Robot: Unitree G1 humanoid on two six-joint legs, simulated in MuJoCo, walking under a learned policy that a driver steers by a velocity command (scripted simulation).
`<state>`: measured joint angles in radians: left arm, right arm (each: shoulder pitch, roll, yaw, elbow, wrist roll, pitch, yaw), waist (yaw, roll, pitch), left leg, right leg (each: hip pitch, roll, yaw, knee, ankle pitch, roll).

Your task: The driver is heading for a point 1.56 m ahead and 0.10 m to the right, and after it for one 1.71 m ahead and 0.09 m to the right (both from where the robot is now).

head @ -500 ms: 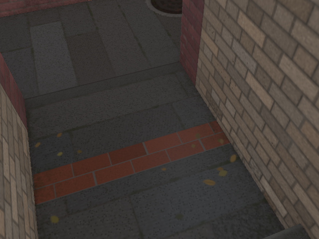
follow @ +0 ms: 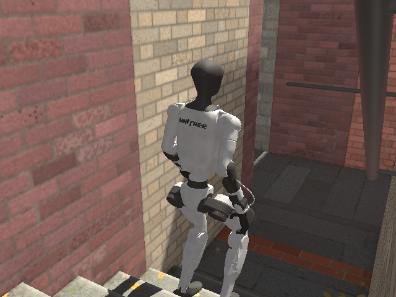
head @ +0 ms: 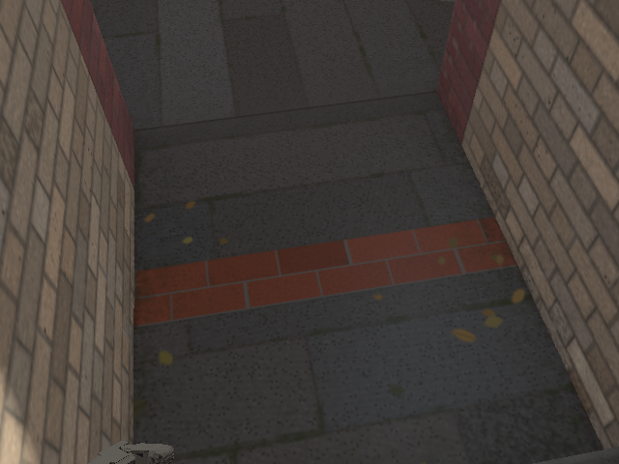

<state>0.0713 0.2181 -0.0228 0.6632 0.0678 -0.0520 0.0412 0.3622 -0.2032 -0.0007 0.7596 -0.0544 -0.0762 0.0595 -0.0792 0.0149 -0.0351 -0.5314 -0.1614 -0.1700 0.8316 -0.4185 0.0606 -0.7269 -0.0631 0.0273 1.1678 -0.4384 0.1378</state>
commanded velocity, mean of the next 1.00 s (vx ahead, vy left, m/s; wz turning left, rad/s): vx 0.12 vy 0.00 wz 0.14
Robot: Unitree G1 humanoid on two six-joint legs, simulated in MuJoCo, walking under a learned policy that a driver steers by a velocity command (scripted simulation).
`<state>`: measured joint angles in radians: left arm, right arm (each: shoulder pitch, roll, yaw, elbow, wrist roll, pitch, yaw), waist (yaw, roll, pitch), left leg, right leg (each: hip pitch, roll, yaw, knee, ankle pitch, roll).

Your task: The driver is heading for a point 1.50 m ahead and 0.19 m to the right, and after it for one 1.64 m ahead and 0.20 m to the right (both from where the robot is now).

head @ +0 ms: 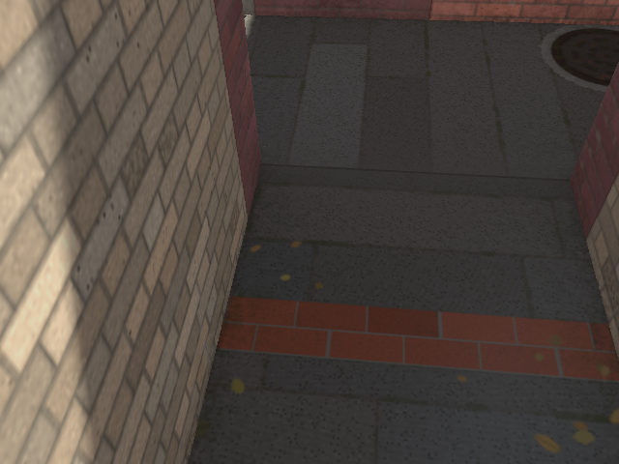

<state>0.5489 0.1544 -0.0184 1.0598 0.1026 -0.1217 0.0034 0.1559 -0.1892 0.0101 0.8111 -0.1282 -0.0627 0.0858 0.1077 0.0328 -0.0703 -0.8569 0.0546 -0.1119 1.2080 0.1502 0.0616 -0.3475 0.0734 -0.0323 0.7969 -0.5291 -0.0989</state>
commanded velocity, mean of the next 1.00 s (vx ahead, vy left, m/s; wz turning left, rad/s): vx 0.48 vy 0.00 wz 0.00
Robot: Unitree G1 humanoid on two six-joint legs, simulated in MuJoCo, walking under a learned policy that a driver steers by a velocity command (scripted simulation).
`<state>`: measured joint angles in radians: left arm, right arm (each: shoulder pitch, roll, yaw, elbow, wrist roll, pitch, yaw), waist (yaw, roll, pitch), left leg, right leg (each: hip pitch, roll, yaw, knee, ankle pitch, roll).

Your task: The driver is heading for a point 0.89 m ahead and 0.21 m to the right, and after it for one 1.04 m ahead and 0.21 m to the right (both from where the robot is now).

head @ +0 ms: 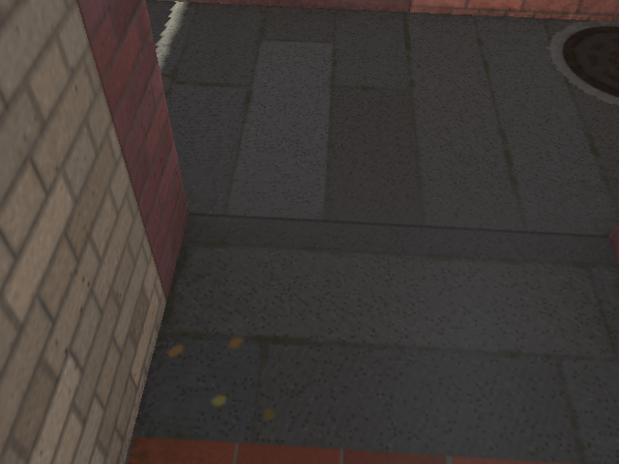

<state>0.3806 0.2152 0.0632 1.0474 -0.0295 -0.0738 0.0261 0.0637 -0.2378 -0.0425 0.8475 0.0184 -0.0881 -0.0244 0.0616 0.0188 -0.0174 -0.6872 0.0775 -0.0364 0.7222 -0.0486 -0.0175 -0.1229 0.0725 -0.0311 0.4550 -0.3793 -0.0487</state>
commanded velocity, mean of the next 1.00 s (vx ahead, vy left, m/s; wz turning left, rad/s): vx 0.50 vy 0.00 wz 0.00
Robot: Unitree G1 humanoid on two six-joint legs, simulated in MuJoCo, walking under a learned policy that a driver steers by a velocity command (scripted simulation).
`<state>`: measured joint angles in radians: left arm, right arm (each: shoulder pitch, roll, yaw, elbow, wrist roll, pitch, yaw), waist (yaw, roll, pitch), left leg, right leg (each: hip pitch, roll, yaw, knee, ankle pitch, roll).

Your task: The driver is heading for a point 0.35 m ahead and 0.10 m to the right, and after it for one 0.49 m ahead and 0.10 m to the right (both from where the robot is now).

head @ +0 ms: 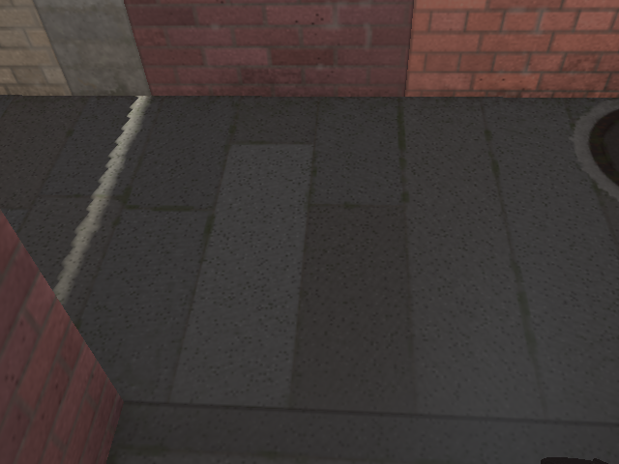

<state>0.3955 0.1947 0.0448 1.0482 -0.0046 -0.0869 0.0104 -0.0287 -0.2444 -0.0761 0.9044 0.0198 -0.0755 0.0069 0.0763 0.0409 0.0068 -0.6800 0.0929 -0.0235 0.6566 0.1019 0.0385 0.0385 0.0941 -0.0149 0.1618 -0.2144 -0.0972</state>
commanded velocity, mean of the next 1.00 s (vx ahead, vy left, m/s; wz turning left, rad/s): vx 0.35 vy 0.00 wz -0.21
